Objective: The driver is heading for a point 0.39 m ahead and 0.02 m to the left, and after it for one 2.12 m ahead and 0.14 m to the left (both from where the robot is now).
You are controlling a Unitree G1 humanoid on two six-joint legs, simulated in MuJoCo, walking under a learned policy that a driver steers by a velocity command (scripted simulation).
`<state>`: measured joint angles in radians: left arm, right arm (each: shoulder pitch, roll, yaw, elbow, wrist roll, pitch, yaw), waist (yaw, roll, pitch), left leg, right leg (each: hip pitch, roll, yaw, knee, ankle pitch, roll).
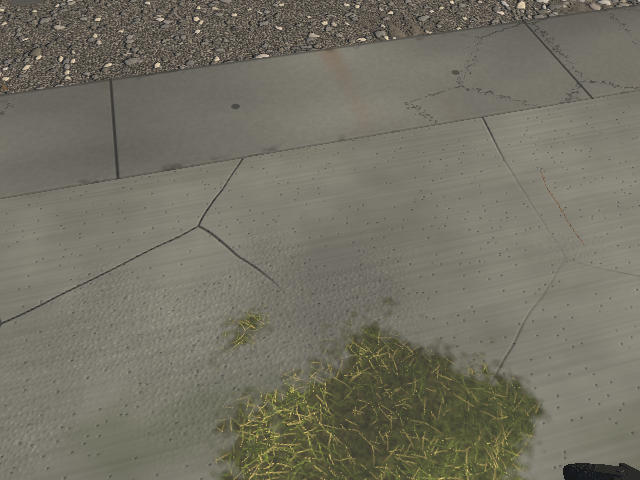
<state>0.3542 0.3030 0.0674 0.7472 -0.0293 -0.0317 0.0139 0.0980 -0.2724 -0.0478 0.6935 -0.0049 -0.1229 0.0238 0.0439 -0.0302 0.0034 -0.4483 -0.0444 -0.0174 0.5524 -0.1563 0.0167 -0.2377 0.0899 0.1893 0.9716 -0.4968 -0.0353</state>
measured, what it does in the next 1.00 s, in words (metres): walks ahead: right foot, then left foot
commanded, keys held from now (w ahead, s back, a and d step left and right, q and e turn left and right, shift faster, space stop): w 0.30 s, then no key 0.70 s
